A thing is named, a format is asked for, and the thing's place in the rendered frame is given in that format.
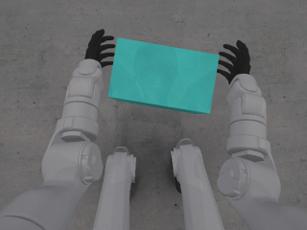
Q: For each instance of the left robot upper arm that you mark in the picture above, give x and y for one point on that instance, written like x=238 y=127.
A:
x=68 y=170

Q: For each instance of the robot right hand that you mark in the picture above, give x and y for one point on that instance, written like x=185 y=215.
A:
x=240 y=61

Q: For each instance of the robot left hand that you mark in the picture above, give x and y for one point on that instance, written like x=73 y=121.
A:
x=95 y=48

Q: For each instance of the robot left thigh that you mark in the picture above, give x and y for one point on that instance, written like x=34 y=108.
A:
x=113 y=212

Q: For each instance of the left robot shin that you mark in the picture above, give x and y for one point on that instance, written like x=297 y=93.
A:
x=118 y=149

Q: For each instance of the robot right forearm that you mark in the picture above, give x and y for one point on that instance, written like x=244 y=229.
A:
x=248 y=122

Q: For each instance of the right robot upper arm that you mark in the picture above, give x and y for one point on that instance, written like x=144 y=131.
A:
x=253 y=190

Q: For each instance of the carton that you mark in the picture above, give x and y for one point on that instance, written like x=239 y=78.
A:
x=163 y=76

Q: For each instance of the robot left forearm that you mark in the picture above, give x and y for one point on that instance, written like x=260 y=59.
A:
x=81 y=105

